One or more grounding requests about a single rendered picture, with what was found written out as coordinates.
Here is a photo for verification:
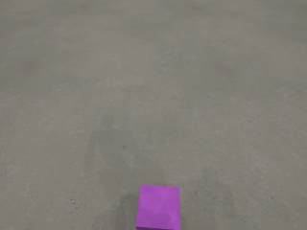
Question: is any carton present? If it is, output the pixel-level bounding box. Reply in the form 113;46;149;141
136;185;181;230

